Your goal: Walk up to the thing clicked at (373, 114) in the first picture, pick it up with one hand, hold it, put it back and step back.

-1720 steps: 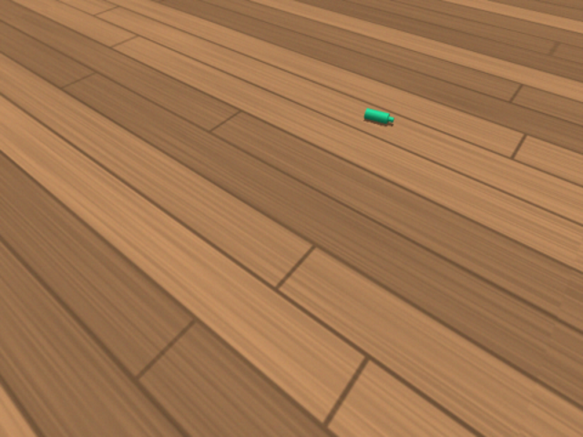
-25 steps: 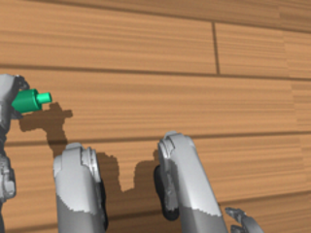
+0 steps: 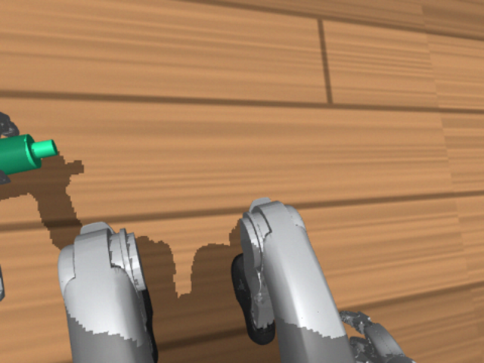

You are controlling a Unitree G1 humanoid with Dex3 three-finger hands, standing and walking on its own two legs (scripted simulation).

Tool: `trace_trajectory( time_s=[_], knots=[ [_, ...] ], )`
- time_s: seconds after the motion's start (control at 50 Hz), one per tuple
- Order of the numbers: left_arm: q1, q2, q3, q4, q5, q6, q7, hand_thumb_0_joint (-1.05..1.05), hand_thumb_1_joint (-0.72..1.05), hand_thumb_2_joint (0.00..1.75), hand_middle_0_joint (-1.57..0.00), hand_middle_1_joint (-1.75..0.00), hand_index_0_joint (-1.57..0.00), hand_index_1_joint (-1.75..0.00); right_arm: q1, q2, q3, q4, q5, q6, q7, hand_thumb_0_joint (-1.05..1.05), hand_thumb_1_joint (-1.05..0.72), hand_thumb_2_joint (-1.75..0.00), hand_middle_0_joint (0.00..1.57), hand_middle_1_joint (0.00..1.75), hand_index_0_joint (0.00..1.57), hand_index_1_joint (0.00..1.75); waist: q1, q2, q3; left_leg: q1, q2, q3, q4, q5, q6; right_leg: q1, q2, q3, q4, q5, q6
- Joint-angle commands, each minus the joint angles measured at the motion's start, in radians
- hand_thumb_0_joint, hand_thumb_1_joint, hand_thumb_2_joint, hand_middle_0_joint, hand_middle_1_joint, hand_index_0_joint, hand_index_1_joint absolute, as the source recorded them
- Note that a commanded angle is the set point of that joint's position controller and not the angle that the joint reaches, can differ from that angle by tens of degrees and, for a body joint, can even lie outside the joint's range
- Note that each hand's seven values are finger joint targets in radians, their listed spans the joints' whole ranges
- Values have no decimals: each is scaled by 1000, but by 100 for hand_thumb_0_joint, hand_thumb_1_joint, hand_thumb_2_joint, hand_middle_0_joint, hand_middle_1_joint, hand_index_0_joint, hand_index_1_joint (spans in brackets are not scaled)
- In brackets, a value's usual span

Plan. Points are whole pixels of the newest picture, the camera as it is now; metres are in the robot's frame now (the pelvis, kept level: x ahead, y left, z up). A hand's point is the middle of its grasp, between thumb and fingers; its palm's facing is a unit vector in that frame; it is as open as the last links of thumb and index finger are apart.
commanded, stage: lower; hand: left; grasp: from above
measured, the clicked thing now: out of the picture +0.44 +0.35 -0.22
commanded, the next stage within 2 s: rest in 0.10 s
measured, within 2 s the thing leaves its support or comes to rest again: rests again in 1.70 s
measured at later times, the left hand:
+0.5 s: hand (10, 162) +0.44 +0.34 -0.25, palm faces -0.46 -0.14 -0.88, open 8.6 cm
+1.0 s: hand (20, 163) +0.44 +0.33 -0.27, palm faces -0.44 -0.15 -0.88, open 8.7 cm
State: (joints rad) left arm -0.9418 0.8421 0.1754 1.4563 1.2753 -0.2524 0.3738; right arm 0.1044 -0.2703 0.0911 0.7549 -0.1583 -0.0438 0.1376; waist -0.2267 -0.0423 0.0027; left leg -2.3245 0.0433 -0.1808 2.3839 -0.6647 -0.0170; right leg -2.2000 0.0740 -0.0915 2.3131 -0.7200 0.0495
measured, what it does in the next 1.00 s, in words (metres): stands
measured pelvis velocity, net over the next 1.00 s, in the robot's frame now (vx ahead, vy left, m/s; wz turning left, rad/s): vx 0.00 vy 0.00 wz -0.08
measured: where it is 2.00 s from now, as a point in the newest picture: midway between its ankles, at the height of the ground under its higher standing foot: (200, 325)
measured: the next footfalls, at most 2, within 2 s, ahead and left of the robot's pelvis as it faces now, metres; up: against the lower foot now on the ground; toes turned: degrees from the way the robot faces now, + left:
none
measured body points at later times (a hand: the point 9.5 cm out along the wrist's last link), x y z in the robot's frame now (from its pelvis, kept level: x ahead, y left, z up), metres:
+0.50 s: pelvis +0.00 +0.00 -0.03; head +0.27 +0.10 +0.32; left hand +0.46 +0.34 -0.20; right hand +0.07 -0.27 -0.12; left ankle +0.08 +0.13 -0.30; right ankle +0.09 -0.12 -0.30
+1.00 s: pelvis +0.00 +0.00 -0.04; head +0.27 +0.11 +0.30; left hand +0.46 +0.34 -0.22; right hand +0.07 -0.26 -0.12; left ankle +0.08 +0.13 -0.30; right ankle +0.09 -0.12 -0.30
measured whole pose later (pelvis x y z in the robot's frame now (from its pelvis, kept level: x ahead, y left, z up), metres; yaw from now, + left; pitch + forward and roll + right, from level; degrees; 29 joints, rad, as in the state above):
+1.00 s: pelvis +0.00 +0.00 -0.04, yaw -5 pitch +28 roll -13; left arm -0.96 0.98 0.20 1.62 1.29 -0.27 0.54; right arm 0.04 -0.30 0.24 0.72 -0.24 -0.13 0.18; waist -0.30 -0.13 0.13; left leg -2.37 0.05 -0.27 2.55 -0.69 -0.02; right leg -2.23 0.11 -0.15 2.42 -0.71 0.07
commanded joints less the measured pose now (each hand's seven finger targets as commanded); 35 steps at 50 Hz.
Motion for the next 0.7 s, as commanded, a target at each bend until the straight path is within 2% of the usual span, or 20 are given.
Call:
trace_trajectory(
  time_s=[0.0, 0.06, 0.08, 0.1, 0.18, 0.2, 0.22, 0.24, 0.28, 0.3, 0.32, 0.36, 0.38, 0.48, 0.52, 0.56, 0.58, 0.6, 0.68],
  knots=[
    [-338, 348, 52, -178, -13, -21, 66, 0, 82, 52, -118, -40, -119, -39, 209, -262, -68, 3, -11, 0, -11, 0, -89, -90, 20, 30, 20, 30, -2, 382, -724, 585, -3, 104, -187, 207, 35, 292, 17, -93, -200, 290, -74],
    [-315, 355, 64, -164, -6, -26, 86, 0, 83, 49, -119, -40, -120, -38, 197, -265, -62, -3, -17, -5, -10, 0, -90, -90, 20, 30, 20, 30, 4, 415, -701, 605, 0, 101, -184, 201, 31, 261, 19, -102, -185, 277, -78],
    [-338, 370, 62, -169, -4, -29, 92, 0, 84, 49, -119, -39, -120, -38, 193, -267, -60, -1, -18, -6, -10, 0, -90, -90, 20, 30, 20, 30, -6, 423, -706, 588, 3, 100, -173, 197, 31, 265, 22, -102, -178, 281, -78],
    [-340, 384, 79, -176, -3, -30, 100, 0, 85, 47, -119, -38, -120, -37, 192, -274, -59, -3, -22, -6, -10, 0, -89, -89, 20, 30, 20, 30, -9, 416, -721, 592, 2, 97, -168, 202, 32, 267, 23, -108, -173, 285, -76],
    [-328, 394, 85, -184, -2, -19, 121, 0, 88, 49, -122, -40, -123, -39, 182, -276, -55, -5, -30, -12, -9, 0, -89, -89, 20, 30, 20, 30, -3, 450, -723, 599, 6, 96, -163, 191, 28, 253, 25, -111, -163, 277, -77],
    [-318, 395, 92, -179, -7, -14, 126, 0, 85, 48, -118, -37, -120, -35, 181, -279, -57, -7, -28, -15, -8, 0, -89, -89, 20, 30, 20, 30, -5, 462, -709, 598, 5, 96, -163, 187, 26, 240, 21, -115, -151, 269, -80],
    [-319, 391, 79, -169, -2, -8, 125, 0, 82, 46, -116, -37, -118, -35, 179, -278, -54, -5, -28, -18, -6, 0, -89, -89, 20, 30, 20, 30, -5, 471, -705, 606, 6, 92, -164, 184, 24, 228, 22, -116, -146, 265, -83],
    [-327, 379, 70, -165, -3, -7, 124, 0, 79, 48, -114, -36, -116, -35, 174, -282, -54, -4, -31, -20, -5, 0, -89, -89, 20, 30, 20, 30, -18, 460, -704, 601, 9, 88, -148, 186, 25, 220, 24, -121, -139, 269, -82],
    [-320, 385, 68, -144, -8, -4, 127, 0, 79, 47, -114, -36, -116, -35, 176, -282, -43, -12, -31, -23, -4, 0, -89, -89, 20, 30, 20, 30, -26, 443, -676, 559, 6, 90, -133, 181, 29, 239, 24, -118, -145, 275, -78],
    [-313, 389, 71, -148, -11, -5, 132, 0, 77, 46, -113, -34, -114, -33, 176, -281, -38, -6, -33, -22, -5, 0, -89, -89, 20, 30, 20, 30, -18, 433, -688, 551, 8, 91, -130, 186, 30, 260, 27, -116, -150, 283, -75],
    [-318, 410, 83, -142, -7, -6, 137, 0, 77, 48, -113, -36, -114, -34, 179, -286, -37, -6, -34, -24, -6, 0, -88, -89, 20, 30, 20, 30, -22, 422, -697, 538, 7, 92, -121, 187, 33, 268, 28, -116, -151, 289, -72],
    [-313, 404, 80, -139, -18, -8, 140, 0, 79, 49, -114, -37, -115, -36, 176, -289, -29, -8, -38, -28, -3, 0, -88, -89, 20, 30, 20, 30, -27, 426, -684, 542, 8, 87, -122, 190, 30, 271, 28, -124, -143, 287, -73],
    [-293, 406, 75, -129, -10, -7, 140, 0, 79, 47, -113, -37, -115, -35, 173, -286, -23, -9, -40, -29, -2, 0, -88, -89, 20, 30, 20, 30, -21, 436, -701, 560, 10, 83, -118, 211, 29, 284, 33, -121, -138, 305, -72],
    [-290, 426, 85, -103, -15, -9, 151, 0, 80, 52, -115, -41, -116, -39, 166, -295, -7, -6, -47, -39, 4, 0, -89, -89, 20, 30, 20, 30, -33, 433, -677, 559, 17, 75, -95, 244, 31, 293, 38, -128, -133, 338, -67],
    [-298, 427, 84, -86, -17, -14, 157, 0, 81, 53, -115, -41, -116, -39, 167, -307, -1, -11, -48, -43, 4, 0, -88, -89, 20, 30, 20, 30, -50, 416, -652, 537, 15, 73, -84, 239, 30, 284, 36, -138, -127, 329, -71],
    [-294, 439, 77, -80, -9, -17, 163, 0, 80, 52, -114, -40, -115, -39, 153, -302, 7, -11, -50, -47, 7, 0, -88, -89, 20, 30, 20, 30, -41, 440, -645, 534, 18, 69, -90, 222, 28, 283, 41, -137, -125, 319, -71],
    [-284, 441, 86, -76, -10, -19, 168, 0, 81, 53, -115, -40, -116, -39, 153, -306, 9, -11, -54, -48, 7, 0, -88, -89, 20, 30, 20, 30, -38, 430, -651, 538, 18, 70, -86, 222, 30, 290, 43, -140, -128, 319, -68],
    [-285, 443, 89, -74, -11, -20, 172, 0, 83, 53, -116, -41, -117, -40, 154, -314, 11, -16, -56, -50, 9, 0, -88, -89, 20, 30, 20, 30, -48, 433, -641, 544, 18, 67, -85, 227, 27, 288, 40, -148, -122, 317, -70],
    [-279, 457, 87, -67, -4, -20, 188, 0, 85, 54, -117, -43, -118, -41, 148, -314, 25, -15, -64, -58, 15, 0, -88, -89, 20, 30, 20, 30, -51, 453, -653, 551, 22, 60, -84, 247, 26, 309, 47, -150, -113, 344, -68]
  ],
)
